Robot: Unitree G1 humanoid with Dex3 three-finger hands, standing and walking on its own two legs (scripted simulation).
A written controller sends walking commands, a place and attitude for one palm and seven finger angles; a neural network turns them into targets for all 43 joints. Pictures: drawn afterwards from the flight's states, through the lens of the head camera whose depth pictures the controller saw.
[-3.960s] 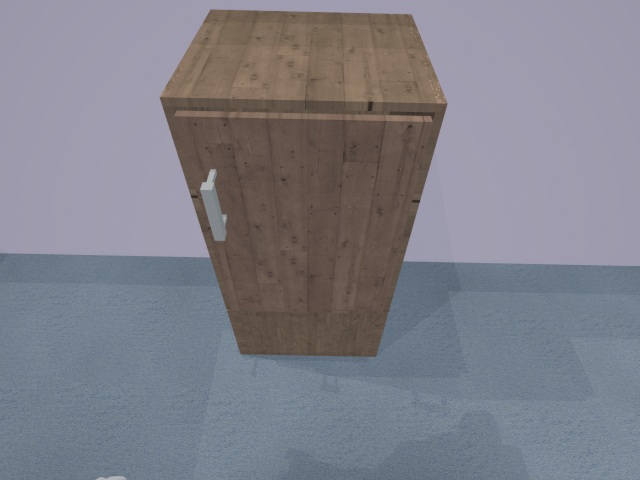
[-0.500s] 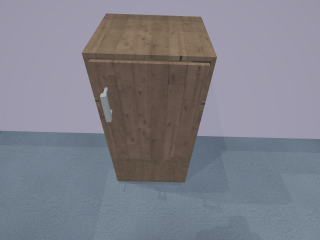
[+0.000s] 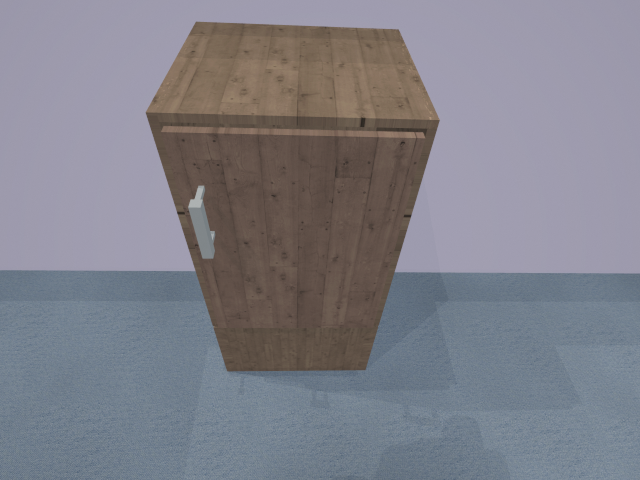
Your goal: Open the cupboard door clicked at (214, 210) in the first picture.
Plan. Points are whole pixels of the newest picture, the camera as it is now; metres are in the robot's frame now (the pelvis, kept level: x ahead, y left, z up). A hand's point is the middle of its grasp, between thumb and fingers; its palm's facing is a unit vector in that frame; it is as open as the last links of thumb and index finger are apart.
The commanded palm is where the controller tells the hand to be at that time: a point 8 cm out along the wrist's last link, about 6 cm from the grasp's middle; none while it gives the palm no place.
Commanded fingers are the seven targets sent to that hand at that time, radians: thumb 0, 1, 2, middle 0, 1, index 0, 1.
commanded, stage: come to a stop and stand still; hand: left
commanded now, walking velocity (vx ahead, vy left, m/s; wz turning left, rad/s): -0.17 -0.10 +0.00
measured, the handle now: (204, 222) +0.54 +0.24 -0.03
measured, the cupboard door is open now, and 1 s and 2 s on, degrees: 0 0 0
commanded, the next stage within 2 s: look again from close up in 0.90 s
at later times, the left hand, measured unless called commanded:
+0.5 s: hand out of the picture +0.05 +0.16 -0.16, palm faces +0.05 -0.97 -0.22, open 7.2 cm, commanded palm none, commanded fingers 0.00 0.90 0.90 -0.20 -0.30 -0.20 -0.30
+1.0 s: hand out of the picture +0.01 +0.17 -0.17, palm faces +0.05 -0.97 -0.24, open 7.4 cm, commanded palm none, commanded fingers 0.00 0.90 0.90 -0.20 -0.30 -0.20 -0.30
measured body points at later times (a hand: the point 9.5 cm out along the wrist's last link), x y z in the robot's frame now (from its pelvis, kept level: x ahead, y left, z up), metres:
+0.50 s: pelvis -0.01 -0.02 +0.00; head -0.01 -0.02 +0.45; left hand +0.05 +0.21 -0.15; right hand +0.00 -0.24 -0.16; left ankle -0.05 +0.09 -0.73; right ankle +0.05 -0.12 -0.73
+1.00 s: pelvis -0.02 -0.02 +0.00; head -0.04 -0.02 +0.45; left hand +0.01 +0.22 -0.15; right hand +0.01 -0.28 -0.15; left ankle -0.05 +0.09 -0.73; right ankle +0.05 -0.12 -0.73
